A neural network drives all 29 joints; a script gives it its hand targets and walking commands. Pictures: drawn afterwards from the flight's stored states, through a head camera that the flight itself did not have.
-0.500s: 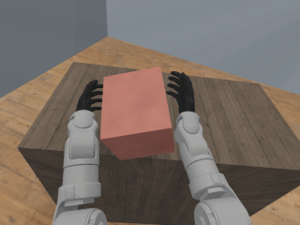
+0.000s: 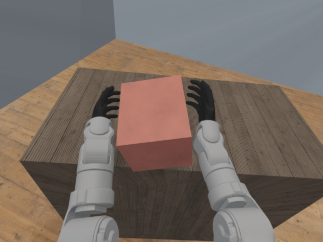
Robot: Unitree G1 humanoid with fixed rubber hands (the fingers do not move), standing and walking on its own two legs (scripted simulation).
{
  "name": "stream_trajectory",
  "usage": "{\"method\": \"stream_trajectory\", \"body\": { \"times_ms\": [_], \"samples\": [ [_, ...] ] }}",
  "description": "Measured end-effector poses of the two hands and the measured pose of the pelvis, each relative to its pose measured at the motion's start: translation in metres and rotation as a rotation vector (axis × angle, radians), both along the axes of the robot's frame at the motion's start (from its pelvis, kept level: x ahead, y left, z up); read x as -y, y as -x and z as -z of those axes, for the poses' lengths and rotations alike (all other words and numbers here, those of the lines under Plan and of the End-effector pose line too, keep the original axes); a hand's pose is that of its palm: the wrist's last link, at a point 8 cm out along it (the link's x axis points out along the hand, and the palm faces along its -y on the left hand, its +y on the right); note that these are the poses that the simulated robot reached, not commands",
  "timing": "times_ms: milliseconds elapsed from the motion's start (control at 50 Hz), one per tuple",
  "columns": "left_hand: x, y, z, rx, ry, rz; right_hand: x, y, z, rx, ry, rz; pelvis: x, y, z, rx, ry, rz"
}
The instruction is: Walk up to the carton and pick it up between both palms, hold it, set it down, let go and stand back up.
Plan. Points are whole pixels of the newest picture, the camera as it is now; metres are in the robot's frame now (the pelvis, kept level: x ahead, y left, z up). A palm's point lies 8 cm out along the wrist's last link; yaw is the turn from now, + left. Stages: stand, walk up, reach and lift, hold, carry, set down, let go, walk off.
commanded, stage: set down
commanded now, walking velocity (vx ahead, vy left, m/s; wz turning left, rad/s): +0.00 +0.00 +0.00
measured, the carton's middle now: (156, 124) +0.41 -0.03 +0.10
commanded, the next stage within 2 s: none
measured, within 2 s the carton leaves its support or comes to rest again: rests again in 1.52 s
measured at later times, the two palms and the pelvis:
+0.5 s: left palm (110, 116) +0.42 +0.09 +0.12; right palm (205, 112) +0.40 -0.15 +0.14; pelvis +0.02 +0.00 +0.00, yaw -2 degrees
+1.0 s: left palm (114, 114) +0.43 +0.09 +0.11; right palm (208, 116) +0.40 -0.16 +0.13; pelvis +0.02 +0.00 +0.00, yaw -3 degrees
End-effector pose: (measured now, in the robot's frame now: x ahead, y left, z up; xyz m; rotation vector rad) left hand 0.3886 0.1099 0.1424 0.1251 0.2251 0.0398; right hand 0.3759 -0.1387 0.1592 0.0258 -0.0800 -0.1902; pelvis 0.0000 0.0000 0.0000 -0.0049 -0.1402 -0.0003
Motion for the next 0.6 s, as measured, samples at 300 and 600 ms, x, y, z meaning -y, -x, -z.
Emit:
{"method": "stream_trajectory", "body": {
  "times_ms": [300, 600],
  "samples": [
    [0.012, -0.019, 0.021, -0.046, 0.017, 0.029, 0.011, -0.012, 0.018, -0.059, -0.027, 0.035, -0.002, -0.010, -0.001, -0.043, 0.002, 0.024],
    [0.014, -0.036, 0.027, -0.041, 0.045, 0.005, 0.012, -0.028, 0.028, -0.124, -0.053, 0.040, -0.001, -0.023, 0.000, -0.072, 0.002, 0.030]
  ]
}}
